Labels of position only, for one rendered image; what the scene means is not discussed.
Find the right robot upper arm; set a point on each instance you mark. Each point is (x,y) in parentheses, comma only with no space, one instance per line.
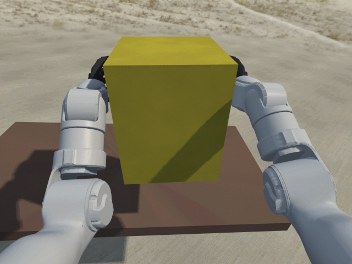
(302,190)

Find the table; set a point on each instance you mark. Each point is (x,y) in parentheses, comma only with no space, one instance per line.
(233,203)

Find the left robot upper arm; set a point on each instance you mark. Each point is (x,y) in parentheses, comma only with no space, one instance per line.
(73,211)

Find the carton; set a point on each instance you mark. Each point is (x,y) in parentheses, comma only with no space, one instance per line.
(170,100)

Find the right robot hand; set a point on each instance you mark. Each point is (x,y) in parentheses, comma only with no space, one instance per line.
(241,70)

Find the robot left forearm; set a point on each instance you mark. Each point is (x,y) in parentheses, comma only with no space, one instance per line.
(82,129)

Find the left robot hand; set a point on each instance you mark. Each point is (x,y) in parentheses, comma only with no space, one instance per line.
(97,70)

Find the robot right forearm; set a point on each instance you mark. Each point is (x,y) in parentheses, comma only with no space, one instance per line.
(279,136)

